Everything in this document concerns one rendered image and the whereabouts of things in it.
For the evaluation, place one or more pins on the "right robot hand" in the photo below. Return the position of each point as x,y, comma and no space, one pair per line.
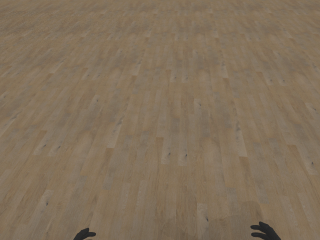
270,234

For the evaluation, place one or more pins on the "left robot hand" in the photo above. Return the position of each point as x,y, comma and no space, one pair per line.
84,234

